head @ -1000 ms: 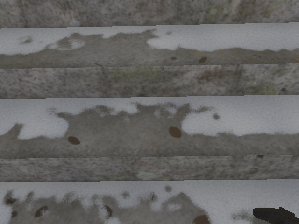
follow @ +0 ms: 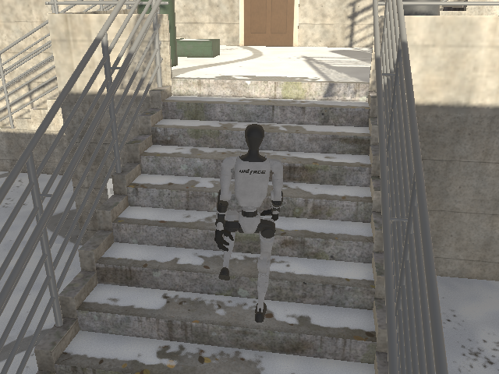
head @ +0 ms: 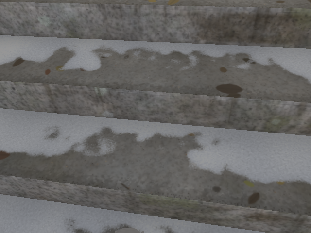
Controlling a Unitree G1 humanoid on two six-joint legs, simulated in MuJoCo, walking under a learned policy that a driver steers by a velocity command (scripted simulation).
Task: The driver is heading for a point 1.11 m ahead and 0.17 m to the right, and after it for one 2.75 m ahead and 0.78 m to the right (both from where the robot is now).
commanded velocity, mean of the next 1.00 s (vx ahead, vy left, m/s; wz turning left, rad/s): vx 0.34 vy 0.00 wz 0.00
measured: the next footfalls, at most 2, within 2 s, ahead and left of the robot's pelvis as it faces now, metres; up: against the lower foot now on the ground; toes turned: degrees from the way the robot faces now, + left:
left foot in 0.26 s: +0.25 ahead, +0.17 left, +0.17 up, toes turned +9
right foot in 0.86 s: +0.63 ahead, -0.19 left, +0.34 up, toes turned -5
